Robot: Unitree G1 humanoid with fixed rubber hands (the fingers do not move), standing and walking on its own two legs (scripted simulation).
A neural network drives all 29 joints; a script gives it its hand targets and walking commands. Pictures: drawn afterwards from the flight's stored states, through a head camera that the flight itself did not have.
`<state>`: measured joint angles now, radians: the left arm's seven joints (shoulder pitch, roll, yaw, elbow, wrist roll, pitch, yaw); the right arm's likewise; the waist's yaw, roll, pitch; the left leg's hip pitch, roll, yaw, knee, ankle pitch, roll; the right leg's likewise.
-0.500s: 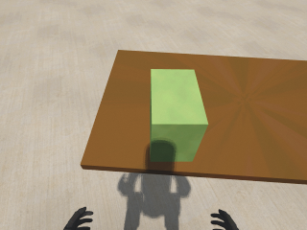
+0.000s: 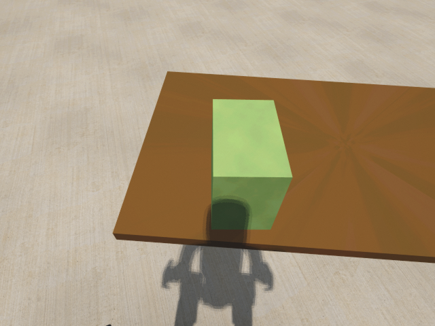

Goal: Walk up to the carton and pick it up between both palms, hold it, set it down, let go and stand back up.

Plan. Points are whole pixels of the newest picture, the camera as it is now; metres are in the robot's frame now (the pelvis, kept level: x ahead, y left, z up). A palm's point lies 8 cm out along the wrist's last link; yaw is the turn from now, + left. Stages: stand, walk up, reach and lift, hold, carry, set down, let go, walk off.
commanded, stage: stand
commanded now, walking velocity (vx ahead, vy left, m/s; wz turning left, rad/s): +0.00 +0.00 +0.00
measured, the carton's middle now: (242, 165) +0.52 -0.06 -0.07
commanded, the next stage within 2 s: none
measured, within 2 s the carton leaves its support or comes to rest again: neither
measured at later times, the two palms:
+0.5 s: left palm out of the picture +0.02 +0.21 -0.13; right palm out of the picture +0.03 -0.22 -0.13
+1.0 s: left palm out of the picture -0.02 +0.19 -0.13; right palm out of the picture -0.02 -0.20 -0.14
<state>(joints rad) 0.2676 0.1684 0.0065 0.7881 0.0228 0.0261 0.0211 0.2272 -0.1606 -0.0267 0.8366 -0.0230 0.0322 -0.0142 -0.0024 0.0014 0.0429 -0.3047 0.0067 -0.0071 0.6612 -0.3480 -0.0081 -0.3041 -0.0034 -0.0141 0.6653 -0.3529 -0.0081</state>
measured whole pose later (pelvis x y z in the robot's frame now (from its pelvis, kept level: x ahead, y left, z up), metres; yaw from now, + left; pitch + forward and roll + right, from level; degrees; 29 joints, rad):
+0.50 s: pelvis +0.01 +0.00 +0.01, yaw +0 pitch -2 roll +0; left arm 0.29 0.13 0.02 1.01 0.02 0.00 0.03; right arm 0.25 -0.13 -0.04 1.06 -0.02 0.01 -0.03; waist 0.00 0.00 0.04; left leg -0.21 0.01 -0.01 0.52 -0.29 -0.01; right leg -0.21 0.00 -0.01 0.53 -0.30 -0.01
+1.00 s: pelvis +0.00 -0.01 +0.02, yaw +0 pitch -3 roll +0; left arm 0.30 0.09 0.02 1.14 0.01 0.00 0.04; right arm 0.27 -0.09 -0.02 1.19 -0.01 0.01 -0.04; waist 0.00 0.00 0.06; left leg -0.15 0.02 -0.01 0.46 -0.26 -0.02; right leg -0.16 0.01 -0.02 0.48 -0.27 -0.02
